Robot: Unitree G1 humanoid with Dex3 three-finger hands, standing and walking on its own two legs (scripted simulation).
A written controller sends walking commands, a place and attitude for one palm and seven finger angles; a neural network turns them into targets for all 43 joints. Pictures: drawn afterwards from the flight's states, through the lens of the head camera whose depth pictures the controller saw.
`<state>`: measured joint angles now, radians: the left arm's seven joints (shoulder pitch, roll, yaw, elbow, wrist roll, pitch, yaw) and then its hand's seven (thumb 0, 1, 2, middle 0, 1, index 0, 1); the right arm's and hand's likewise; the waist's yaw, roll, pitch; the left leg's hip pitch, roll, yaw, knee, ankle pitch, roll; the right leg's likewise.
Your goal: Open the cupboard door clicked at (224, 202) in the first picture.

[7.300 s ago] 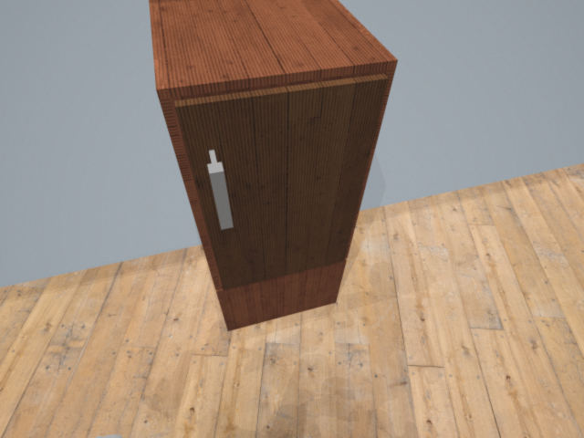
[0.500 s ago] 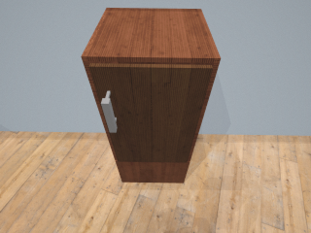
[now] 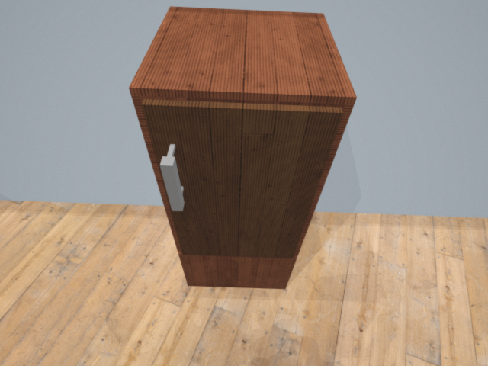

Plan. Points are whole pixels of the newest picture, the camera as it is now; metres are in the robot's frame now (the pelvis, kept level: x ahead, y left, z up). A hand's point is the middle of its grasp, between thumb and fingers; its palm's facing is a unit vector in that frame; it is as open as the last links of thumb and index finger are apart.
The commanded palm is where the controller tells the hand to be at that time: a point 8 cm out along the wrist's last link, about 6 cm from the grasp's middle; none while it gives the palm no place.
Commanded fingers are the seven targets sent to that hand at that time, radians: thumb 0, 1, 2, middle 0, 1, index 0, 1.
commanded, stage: come to a stop and stand still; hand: left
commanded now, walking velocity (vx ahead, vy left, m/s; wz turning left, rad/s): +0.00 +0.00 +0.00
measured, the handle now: (175, 178) +0.48 +0.19 -0.02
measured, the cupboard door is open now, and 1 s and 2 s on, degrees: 0 0 0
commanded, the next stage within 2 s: look again from close up in 0.02 s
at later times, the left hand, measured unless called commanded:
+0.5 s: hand out of the picture -0.01 +0.15 -0.18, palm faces +0.02 -0.99 -0.15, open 7.4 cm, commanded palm none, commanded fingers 0.00 0.90 0.90 -0.20 -0.30 -0.20 -0.30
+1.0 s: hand out of the picture -0.01 +0.14 -0.18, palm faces +0.02 -0.98 -0.18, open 7.4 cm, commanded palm none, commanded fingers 0.00 0.90 0.90 -0.20 -0.30 -0.20 -0.30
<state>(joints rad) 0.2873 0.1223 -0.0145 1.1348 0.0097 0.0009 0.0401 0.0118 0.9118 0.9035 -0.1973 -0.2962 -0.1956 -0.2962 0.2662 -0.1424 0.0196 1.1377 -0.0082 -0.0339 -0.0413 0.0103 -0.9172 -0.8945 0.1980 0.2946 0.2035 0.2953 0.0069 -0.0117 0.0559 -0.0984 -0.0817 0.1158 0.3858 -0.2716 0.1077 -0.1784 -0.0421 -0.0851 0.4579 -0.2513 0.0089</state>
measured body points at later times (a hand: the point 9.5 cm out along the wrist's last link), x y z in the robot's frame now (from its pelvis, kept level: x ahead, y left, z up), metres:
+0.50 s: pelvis +0.00 -0.01 +0.00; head +0.02 +0.00 +0.45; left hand -0.01 +0.20 -0.17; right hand -0.02 -0.22 -0.16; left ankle -0.03 +0.04 -0.74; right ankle +0.00 -0.12 -0.74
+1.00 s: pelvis -0.01 -0.02 +0.00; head +0.02 -0.02 +0.45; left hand -0.01 +0.19 -0.17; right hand -0.02 -0.24 -0.16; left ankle -0.03 +0.04 -0.74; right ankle -0.01 -0.13 -0.73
